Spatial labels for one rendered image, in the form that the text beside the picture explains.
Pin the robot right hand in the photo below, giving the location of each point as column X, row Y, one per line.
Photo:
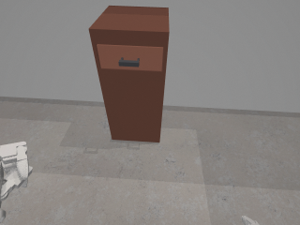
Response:
column 249, row 221

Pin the handle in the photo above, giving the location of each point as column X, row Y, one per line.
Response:
column 129, row 63

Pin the robot left hand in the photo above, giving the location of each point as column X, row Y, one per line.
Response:
column 14, row 161

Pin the cabinet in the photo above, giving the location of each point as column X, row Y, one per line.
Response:
column 133, row 98

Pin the drawer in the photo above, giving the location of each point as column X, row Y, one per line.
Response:
column 150, row 58

